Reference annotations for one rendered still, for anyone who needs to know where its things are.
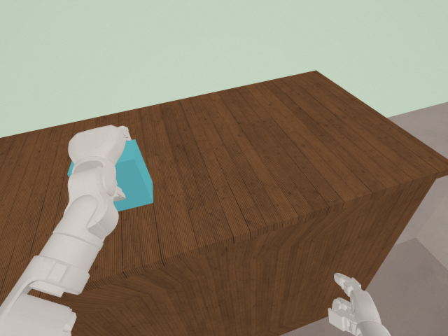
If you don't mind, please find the right robot forearm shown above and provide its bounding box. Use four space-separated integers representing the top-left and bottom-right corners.
356 321 391 336

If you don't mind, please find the table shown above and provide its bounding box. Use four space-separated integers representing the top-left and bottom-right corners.
0 70 448 336

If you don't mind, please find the sponge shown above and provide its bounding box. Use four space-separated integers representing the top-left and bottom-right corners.
67 139 153 211

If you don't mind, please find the right robot hand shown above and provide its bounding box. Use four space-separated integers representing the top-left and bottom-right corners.
328 273 382 336

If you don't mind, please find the robot left upper arm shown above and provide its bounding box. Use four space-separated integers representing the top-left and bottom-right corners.
0 293 77 336

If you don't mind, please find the left robot forearm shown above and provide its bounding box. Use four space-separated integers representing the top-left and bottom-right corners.
0 156 119 324

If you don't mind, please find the left robot hand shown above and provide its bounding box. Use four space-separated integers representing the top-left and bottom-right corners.
68 125 132 202

